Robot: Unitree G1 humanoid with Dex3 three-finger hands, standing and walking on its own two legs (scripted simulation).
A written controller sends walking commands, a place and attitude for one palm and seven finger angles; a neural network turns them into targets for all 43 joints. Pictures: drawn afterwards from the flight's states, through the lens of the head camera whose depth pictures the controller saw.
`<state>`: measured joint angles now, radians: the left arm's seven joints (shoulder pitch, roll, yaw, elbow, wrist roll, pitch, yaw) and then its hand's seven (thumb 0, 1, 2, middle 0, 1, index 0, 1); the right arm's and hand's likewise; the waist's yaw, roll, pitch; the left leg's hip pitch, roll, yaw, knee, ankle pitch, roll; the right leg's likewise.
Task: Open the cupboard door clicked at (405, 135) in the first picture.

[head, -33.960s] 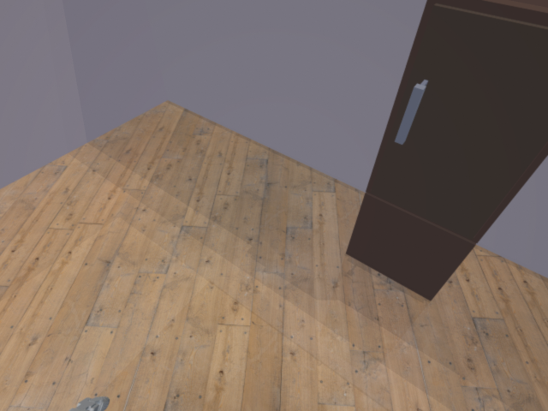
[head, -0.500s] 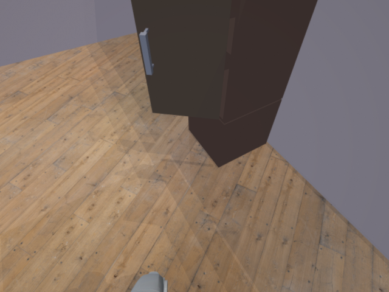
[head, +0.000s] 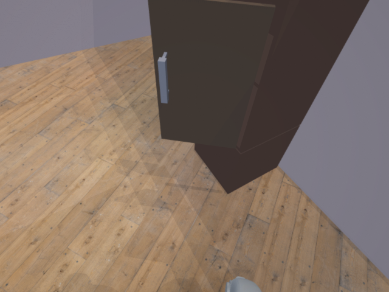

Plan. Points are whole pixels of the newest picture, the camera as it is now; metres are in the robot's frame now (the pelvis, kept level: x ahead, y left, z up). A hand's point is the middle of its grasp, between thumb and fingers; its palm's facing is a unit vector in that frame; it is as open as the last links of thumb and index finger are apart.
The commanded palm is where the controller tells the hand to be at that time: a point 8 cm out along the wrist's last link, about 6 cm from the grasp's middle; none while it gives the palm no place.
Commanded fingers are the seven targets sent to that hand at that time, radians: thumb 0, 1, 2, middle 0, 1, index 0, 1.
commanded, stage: take the last steps up to it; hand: left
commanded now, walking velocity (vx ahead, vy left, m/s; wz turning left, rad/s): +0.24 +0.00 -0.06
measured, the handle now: (165, 78) +0.75 +0.16 +0.00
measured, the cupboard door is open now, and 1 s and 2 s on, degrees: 51 51 51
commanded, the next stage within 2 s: come to a stop and stand still in 0.20 s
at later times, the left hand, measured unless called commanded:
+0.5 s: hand (136, 267) +0.20 +0.16 -0.17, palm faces +0.03 -0.97 -0.22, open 7.1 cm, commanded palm none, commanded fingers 0.00 0.90 0.90 -0.20 -0.30 -0.20 -0.30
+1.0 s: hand out of the picture +0.13 +0.17 -0.18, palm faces +0.00 -0.97 -0.23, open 7.4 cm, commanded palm none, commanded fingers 0.00 0.90 0.90 -0.20 -0.30 -0.20 -0.30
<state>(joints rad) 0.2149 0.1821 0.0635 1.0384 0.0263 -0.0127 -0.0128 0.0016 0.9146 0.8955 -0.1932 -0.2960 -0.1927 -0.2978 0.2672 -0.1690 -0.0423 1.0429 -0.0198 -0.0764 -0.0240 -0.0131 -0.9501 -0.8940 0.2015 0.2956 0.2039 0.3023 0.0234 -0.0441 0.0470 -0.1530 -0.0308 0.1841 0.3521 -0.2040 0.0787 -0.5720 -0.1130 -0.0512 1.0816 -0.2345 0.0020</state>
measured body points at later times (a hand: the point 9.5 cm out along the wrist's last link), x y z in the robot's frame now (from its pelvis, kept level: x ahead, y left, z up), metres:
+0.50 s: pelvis +0.14 -0.03 +0.00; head +0.17 -0.03 +0.44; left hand +0.20 +0.21 -0.15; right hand +0.15 -0.26 -0.16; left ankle +0.18 +0.10 -0.71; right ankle +0.13 -0.13 -0.74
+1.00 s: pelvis +0.11 -0.03 -0.01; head +0.13 -0.03 +0.44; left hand +0.13 +0.22 -0.16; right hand +0.17 -0.26 -0.16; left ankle +0.21 +0.10 -0.74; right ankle +0.06 -0.15 -0.75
